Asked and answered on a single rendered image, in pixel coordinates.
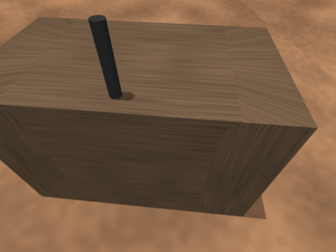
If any can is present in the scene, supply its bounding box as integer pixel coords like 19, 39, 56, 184
88, 15, 122, 99

